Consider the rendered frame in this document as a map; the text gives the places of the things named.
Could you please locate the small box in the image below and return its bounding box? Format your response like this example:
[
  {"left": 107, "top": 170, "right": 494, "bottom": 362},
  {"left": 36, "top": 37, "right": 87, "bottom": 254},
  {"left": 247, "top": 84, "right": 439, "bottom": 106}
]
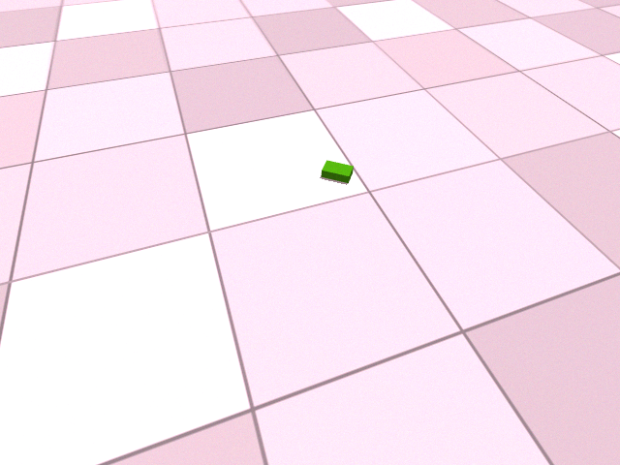
[{"left": 322, "top": 160, "right": 354, "bottom": 183}]

